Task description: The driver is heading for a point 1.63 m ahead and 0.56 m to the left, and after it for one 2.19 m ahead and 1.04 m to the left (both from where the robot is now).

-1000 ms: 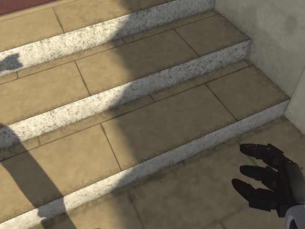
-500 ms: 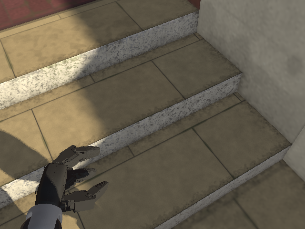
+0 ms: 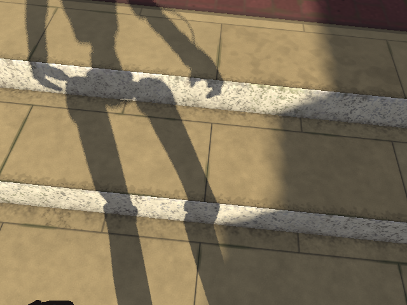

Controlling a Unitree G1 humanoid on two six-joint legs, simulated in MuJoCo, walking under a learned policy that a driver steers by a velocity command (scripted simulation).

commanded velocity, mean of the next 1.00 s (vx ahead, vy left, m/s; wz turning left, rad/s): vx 0.01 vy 0.00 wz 0.57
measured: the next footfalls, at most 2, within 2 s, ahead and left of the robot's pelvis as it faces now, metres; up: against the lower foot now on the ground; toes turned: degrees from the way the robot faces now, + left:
right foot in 0.28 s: +0.09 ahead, -0.12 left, +0.00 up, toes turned +23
left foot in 0.74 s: -0.06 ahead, +0.09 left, +0.00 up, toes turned +30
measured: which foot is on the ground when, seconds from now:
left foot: down 0.00-0.28, up 0.30-0.72, down 0.74-1.00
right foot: up 0.00-0.26, down 0.28-0.74, up 0.76-0.98, down 1.00-1.00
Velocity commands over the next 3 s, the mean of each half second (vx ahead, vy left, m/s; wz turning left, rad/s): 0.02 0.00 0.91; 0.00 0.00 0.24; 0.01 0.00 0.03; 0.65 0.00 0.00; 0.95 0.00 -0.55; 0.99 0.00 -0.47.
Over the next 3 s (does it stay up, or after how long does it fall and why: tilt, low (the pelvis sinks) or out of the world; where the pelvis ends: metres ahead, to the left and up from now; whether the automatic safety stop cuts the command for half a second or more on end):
stays up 0.81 0.34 0.25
